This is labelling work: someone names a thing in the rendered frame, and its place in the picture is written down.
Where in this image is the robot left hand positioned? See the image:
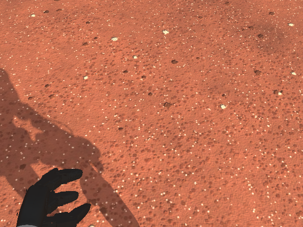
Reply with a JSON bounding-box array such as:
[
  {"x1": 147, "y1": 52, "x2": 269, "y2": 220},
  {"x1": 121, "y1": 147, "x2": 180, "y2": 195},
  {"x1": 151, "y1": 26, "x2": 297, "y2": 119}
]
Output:
[{"x1": 16, "y1": 167, "x2": 91, "y2": 227}]

